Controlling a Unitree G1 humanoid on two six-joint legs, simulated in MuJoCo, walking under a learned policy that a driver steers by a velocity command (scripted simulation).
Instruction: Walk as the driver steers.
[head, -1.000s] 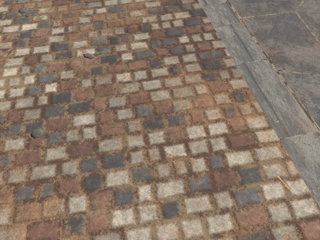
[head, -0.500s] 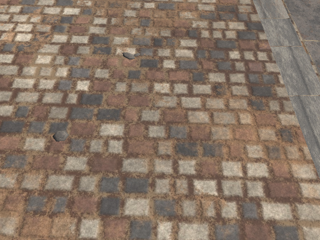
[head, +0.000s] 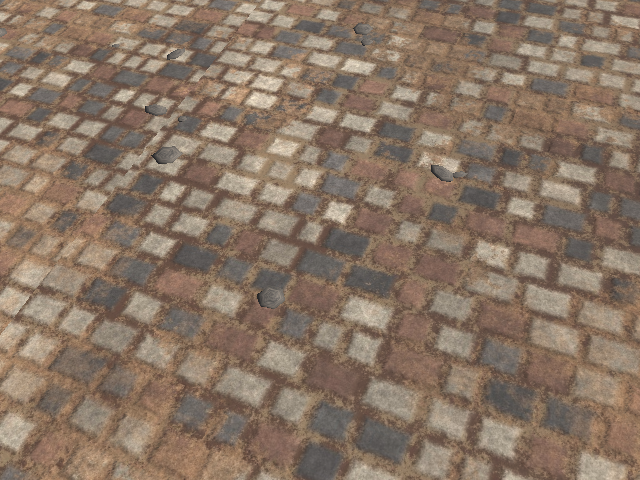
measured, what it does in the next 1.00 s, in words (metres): steps on the spot, turning right: left foot, then right foot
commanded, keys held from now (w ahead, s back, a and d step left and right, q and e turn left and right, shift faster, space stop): no key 0.18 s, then e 0.80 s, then no key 0.02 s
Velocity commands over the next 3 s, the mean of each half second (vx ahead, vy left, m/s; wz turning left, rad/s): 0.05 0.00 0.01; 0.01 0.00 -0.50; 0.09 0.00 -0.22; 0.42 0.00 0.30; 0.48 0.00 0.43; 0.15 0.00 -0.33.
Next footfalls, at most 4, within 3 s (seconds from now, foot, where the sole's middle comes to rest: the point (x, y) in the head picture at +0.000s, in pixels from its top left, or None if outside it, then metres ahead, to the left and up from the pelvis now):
0.14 left None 0.13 0.14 -0.78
0.56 right None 0.10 -0.10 -0.78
1.10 left None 0.18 0.11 -0.78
1.44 right None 0.05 -0.10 -0.78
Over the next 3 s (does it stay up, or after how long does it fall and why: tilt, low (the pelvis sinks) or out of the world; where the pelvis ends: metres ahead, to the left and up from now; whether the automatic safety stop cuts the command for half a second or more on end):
stays up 0.77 -0.09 -0.01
